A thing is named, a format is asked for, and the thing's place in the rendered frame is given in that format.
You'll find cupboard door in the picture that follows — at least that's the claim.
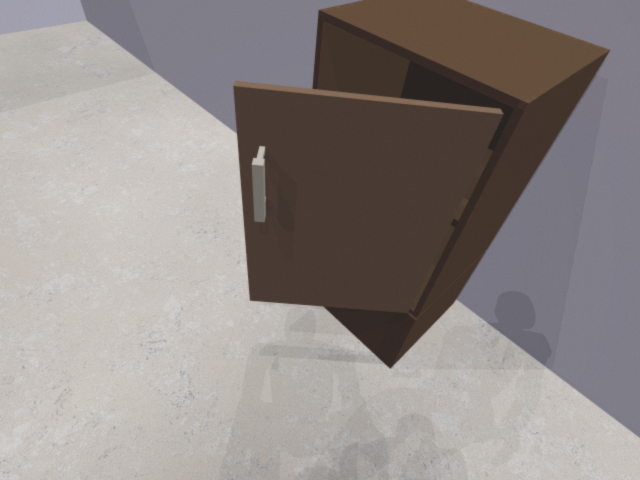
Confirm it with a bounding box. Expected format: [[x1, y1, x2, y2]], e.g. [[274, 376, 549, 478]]
[[233, 81, 504, 313]]

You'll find handle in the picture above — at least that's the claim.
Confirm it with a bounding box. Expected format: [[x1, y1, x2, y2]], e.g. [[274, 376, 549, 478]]
[[252, 146, 266, 222]]

